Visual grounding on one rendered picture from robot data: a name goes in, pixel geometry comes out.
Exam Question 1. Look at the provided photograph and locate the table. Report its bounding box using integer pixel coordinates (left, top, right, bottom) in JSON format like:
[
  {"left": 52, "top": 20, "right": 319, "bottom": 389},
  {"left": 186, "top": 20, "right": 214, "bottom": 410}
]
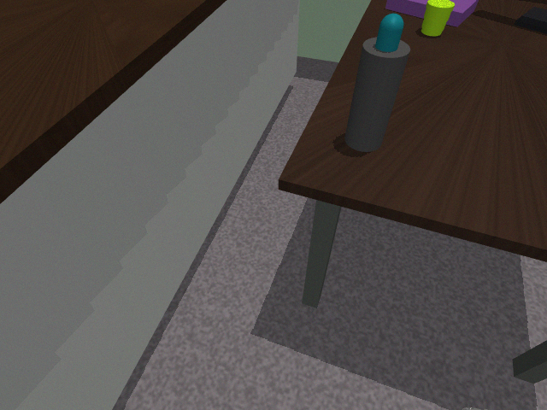
[{"left": 279, "top": 0, "right": 547, "bottom": 384}]

